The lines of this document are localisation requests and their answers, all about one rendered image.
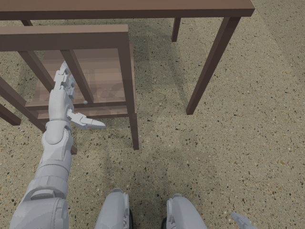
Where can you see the chair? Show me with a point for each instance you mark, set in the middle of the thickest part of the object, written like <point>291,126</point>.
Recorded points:
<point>100,58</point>

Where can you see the table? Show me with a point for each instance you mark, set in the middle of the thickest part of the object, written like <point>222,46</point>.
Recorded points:
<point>231,10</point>

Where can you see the robot left thigh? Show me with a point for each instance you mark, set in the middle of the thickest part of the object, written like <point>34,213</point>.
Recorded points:
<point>114,209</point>

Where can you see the left robot forearm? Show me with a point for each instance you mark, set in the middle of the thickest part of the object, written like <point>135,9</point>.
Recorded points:
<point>53,170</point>

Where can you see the robot left upper arm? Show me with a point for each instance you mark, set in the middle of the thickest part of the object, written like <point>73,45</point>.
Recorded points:
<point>49,213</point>

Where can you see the left robot shin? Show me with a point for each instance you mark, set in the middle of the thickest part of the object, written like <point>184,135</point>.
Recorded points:
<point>125,220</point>

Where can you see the robot right hand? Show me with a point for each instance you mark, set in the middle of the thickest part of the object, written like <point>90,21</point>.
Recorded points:
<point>242,221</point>

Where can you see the robot left hand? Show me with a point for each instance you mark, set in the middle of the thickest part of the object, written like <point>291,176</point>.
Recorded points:
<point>60,101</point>

